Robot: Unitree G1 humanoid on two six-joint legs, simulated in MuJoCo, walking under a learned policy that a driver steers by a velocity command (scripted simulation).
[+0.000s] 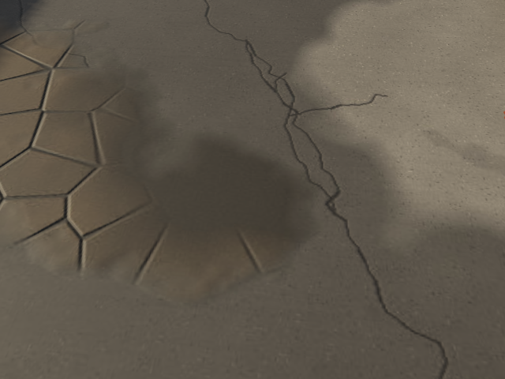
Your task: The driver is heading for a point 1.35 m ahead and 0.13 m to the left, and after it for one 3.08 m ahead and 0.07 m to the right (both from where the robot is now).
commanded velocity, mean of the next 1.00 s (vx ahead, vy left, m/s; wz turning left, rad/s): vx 0.50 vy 0.00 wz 0.36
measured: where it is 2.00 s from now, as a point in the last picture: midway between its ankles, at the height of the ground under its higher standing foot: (171, 197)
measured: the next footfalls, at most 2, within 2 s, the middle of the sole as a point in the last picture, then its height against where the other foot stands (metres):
left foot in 0.38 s outside the picture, level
right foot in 0.94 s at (231, 288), level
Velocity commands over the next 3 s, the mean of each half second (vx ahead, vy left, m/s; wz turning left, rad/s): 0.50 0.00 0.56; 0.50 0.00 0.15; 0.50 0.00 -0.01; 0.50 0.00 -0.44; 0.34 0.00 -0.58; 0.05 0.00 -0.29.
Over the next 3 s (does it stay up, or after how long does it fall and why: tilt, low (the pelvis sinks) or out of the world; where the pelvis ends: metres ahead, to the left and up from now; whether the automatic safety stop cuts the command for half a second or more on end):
stays up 1.36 0.25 0.00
